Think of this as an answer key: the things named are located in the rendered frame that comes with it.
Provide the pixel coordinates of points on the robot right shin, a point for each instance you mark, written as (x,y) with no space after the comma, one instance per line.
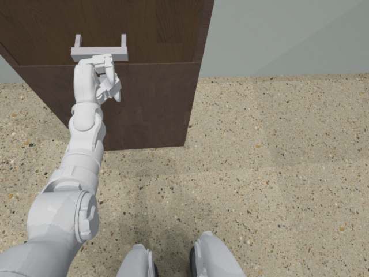
(202,273)

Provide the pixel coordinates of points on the handle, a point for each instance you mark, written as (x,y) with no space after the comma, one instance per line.
(118,53)

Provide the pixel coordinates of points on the cabinet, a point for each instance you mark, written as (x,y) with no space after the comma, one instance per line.
(156,98)

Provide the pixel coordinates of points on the drawer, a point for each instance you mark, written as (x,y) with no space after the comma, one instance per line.
(42,32)

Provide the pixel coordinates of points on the left robot forearm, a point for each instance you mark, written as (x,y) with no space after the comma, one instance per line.
(82,159)

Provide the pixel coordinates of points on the left robot hand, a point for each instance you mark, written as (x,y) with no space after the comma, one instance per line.
(88,87)

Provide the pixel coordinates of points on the left robot upper arm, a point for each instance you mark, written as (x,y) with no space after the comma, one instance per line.
(59,224)

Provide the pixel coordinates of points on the robot left thigh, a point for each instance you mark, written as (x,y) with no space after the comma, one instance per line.
(137,263)

